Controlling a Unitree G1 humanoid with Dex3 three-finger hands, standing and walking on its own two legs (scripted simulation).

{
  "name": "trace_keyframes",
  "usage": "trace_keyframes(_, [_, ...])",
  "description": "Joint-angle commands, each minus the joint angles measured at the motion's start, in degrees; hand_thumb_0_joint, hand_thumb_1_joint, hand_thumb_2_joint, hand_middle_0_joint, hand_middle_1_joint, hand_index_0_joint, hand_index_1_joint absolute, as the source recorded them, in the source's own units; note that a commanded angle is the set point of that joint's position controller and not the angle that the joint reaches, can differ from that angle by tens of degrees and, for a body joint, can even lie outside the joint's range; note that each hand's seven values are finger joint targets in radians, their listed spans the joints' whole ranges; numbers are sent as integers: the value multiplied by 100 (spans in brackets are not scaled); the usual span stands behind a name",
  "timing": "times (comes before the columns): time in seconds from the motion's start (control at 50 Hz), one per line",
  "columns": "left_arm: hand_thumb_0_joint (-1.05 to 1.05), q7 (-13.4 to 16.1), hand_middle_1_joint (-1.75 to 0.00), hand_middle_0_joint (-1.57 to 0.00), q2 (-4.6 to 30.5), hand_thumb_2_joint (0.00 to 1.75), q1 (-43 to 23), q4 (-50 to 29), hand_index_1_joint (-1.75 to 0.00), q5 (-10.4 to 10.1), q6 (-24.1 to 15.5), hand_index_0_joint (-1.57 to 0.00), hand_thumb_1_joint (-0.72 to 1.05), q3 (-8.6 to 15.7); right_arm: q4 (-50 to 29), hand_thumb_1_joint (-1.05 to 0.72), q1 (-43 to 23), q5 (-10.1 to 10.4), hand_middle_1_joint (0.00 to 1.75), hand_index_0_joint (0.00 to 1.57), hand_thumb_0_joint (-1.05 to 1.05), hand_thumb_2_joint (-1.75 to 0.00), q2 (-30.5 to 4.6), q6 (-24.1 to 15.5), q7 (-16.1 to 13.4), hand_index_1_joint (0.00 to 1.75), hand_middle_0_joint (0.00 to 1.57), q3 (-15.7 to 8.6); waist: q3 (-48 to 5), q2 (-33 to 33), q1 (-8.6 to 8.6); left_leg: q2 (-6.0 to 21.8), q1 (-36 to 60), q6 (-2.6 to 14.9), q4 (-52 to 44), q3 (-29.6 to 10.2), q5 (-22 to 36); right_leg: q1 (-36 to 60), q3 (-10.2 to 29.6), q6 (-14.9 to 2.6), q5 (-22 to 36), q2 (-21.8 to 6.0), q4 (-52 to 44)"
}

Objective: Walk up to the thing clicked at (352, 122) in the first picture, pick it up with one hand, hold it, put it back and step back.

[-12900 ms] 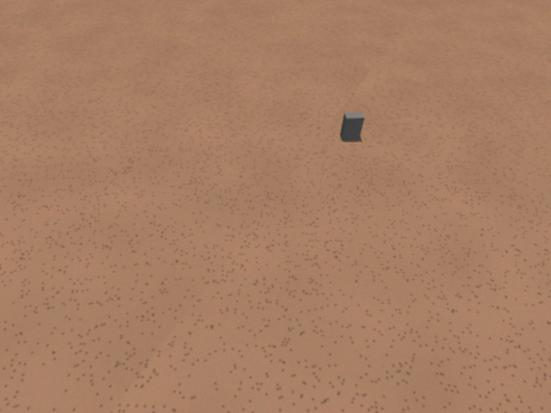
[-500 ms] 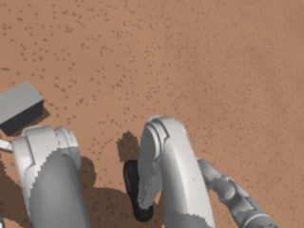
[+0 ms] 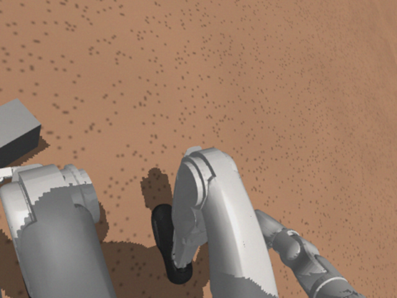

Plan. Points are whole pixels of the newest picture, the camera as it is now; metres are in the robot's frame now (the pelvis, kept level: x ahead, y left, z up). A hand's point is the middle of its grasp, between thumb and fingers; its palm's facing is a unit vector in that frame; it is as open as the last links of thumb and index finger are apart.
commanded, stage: close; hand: left
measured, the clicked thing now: (1, 141) +0.40 +0.24 -0.20
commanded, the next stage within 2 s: settle in 1.84 s
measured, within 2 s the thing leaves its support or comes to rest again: neither
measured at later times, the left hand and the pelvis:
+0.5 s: hand out of the picture +0.38 +0.26 -0.16, palm faces +0.24 -0.97 -0.01, open 9.4 cm; pelvis +0.00 +0.00 +0.00, yaw -1 degrees
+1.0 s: hand out of the picture +0.38 +0.26 -0.16, palm faces +0.25 -0.97 +0.00, open 9.1 cm; pelvis +0.00 +0.00 +0.00, yaw -1 degrees
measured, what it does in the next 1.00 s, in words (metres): stands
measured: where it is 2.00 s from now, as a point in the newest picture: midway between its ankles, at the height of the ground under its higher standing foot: (123, 279)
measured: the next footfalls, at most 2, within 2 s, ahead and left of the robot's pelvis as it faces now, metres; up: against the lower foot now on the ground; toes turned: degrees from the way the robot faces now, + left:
none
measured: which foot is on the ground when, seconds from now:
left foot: down 0.00-1.00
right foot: down 0.00-1.00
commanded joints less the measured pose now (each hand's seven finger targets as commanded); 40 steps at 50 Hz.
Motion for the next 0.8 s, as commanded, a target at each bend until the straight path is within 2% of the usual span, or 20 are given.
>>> trace_keyframes(0.0, [0, 155, -29, -39, 745, 36, -1144, -829, -30, 75, -414, -37, 15, -34, -143, -88, 64, -8, 30, 20, 0, -90, -1986, 49, -87, 30, 20, -673, -3219, 2859, -562, 209, 2256, 60, -1855, 849, 470, 1298, -777, -438, 1104, 158, -1084])
trace_keyframes(0.06, [0, 233, -34, -44, 784, 41, -1159, -811, -34, 104, -390, -42, 21, -55, -134, -88, 68, -13, 30, 20, 0, -90, -1998, 55, -85, 30, 20, -680, -3184, 2822, -550, 211, 2256, 76, -1834, 868, 449, 1282, -759, -433, 1105, 166, -1139])
trace_keyframes(0.12, [0, 307, -39, -49, 672, 46, -1272, -729, -39, 117, -403, -47, 29, -142, -163, -88, 3, -17, 30, 20, 0, -89, -1995, 60, -67, 30, 20, -655, -3073, 2748, -650, 207, 2144, 81, -1849, 830, 247, 1212, -819, -422, 959, 175, -1165])
trace_keyframes(0.16, [0, 373, -43, -52, 835, 51, -1287, -727, -43, 148, -409, -50, 35, -69, -142, -87, 54, -21, 30, 20, 0, -89, -1981, 63, -70, 30, 20, -636, -3135, 2685, -612, 202, 2118, 102, -1826, 838, 290, 1283, -802, -424, 991, 186, -1199])
trace_keyframes(0.22, [0, 379, -47, -57, 865, 54, -1234, -775, -47, 178, -432, -55, 43, -81, -125, -87, 42, -32, 30, 20, 0, -89, -1962, 74, -70, 30, 20, -620, -3182, 2805, -574, 215, 2215, 90, -1808, 844, 449, 1329, -780, -427, 1128, 195, -1169])
trace_keyframes(0.28, [0, 371, -54, -64, 883, 61, -1038, -655, -55, 145, -403, -62, 45, 9, -143, -87, 23, -26, 30, 20, 0, -89, -1976, 96, -80, 30, 20, -616, -3170, 2768, -517, 225, 2190, 85, -1808, 847, 502, 1368, -791, -431, 1154, 210, -1172])
trace_keyframes(0.34, [0, 396, -60, -70, 806, 65, -1176, -750, -61, 103, -403, -68, 45, -37, -178, -88, -38, 0, 30, 20, 0, -90, -1996, 95, -76, 30, 20, -615, -3043, 2790, -552, 230, 2142, 71, -1897, 805, 378, 1245, -843, -442, 1047, 195, -1173])
trace_keyframes(0.36, [0, 422, -62, -71, 888, 67, -1115, -698, -63, 118, -398, -69, 45, 10, -170, -88, -17, -5, 30, 20, 0, -90, -2002, 94, -67, 30, 20, -608, -3016, 2840, -535, 232, 2142, 72, -1926, 793, 333, 1239, -860, -447, 1010, 196, -1159])
trace_keyframes(0.38, [0, 417, -65, -74, 777, 70, -952, -718, -65, 92, -395, -72, 47, 15, -188, -87, 3, -8, 30, 20, 0, -89, -2012, 100, -61, 30, 20, -637, -3142, 2798, -507, 234, 2242, 61, -1907, 783, 406, 1304, -871, -436, 1076, 206, -1158])
trace_keyframes(0.44, [0, 421, -71, -79, 802, 75, -1003, -836, -71, 122, -432, -78, 51, -24, -191, -87, 8, -4, 30, 20, 0, -89, -2036, 113, -43, 30, 20, -649, -3107, 2990, -518, 242, 2317, 12, -2016, 710, 407, 1218, -903, -455, 1066, 181, -1077])
trace_keyframes(0.46, [0, 418, -72, -80, 712, 76, -992, -811, -73, 131, -411, -78, 51, -103, -188, -87, 7, -5, 30, 20, 0, -89, -2024, 116, -41, 30, 20, -657, -3092, 2945, -519, 233, 2308, 26, -1984, 740, 423, 1230, -878, -447, 1094, 184, -1117])
trace_keyframes(0.54, [0, 455, -76, -85, 705, 78, -1020, -891, -77, 96, -402, -83, 47, -140, -146, -87, 29, 11, 30, 20, 0, -89, -2009, 105, -31, 30, 20, -660, -3095, 2854, -534, 221, 2231, 67, -1893, 789, 449, 1286, -821, -439, 1151, 199, -1173])
trace_keyframes(0.58, [0, 490, -78, -87, 785, 79, -1165, -909, -78, 75, -388, -85, 45, -89, -170, -88, 5, 17, 30, 20, 0, -89, -1986, 100, -40, 30, 20, -648, -3032, 2783, -539, 221, 2109, 93, -1890, 815, 240, 1244, -815, -441, 975, 197, -1244])
trace_keyframes(0.62, [0, 481, -84, -92, 649, 86, -1148, -984, -85, 86, -401, -90, 49, -171, -187, -88, -14, 20, 30, 20, 0, -90, -1973, 100, -28, 30, 20, -653, -3045, 2805, -543, 230, 2178, 72, -1943, 783, 255, 1236, -848, -438, 983, 201, -1225])
trace_keyframes(0.64, [0, 505, -87, -93, 849, 88, -1148, -946, -88, 113, -403, -92, 49, -76, -158, -88, 25, 13, 30, 20, 0, -90, -1987, 98, -29, 30, 20, -638, -3078, 2865, -521, 226, 2163, 80, -1914, 792, 274, 1285, -838, -443, 993, 207, -1210])
trace_keyframes(0.66, [0, 516, -89, -96, 830, 90, -1057, -943, -90, 126, -396, -94, 50, -63, -151, -88, 70, 6, 30, 20, 0, -89, -1959, 108, -27, 30, 20, -643, -3205, 2825, -506, 224, 2185, 86, -1882, 804, 371, 1366, -829, -440, 1077, 215, -1210])
trace_keyframes(0.7, [0, 486, -90, -96, 598, 90, -1180, -942, -90, 139, -408, -95, 51, -278, -163, -88, 19, 10, 30, 20, 0, -90, -1952, 110, -17, 30, 20, -634, -3080, 2827, -574, 230, 2223, 64, -1931, 781, 351, 1249, -846, -443, 1035, 201, -1202])
trace_keyframes(0.72, [0, 528, -90, -97, 865, 91, -1209, -1045, -91, 151, -410, -95, 49, -83, -168, -88, 27, 17, 30, 20, 0, -90, -1974, 103, -29, 30, 20, -659, -3083, 2895, -498, 241, 2215, 79, -1930, 805, 334, 1234, -806, -453, 1035, 207, -1204])
trace_keyframes(0.76, [0, 512, -91, -98, 721, 91, -1282, -1001, -92, 155, -390, -96, 46, -234, -187, -88, 19, 17, 30, 20, 0, -90, -1958, 106, -24, 30, 20, -645, -3104, 2779, -600, 232, 2168, 96, -1899, 793, 279, 1260, -833, -439, 1004, 214, -1239])
trace_keyframes(0.78, [0, 480, -91, -98, 463, 92, -1119, -856, -92, 112, -376, -96, 47, -336, -103, -88, 55, 16, 30, 20, 0, -90, -1926, 118, -10, 30, 20, -631, -3048, 2712, -594, 234, 2180, 84, -1911, 789, 290, 1256, -840, -432, 1005, 212, -1243])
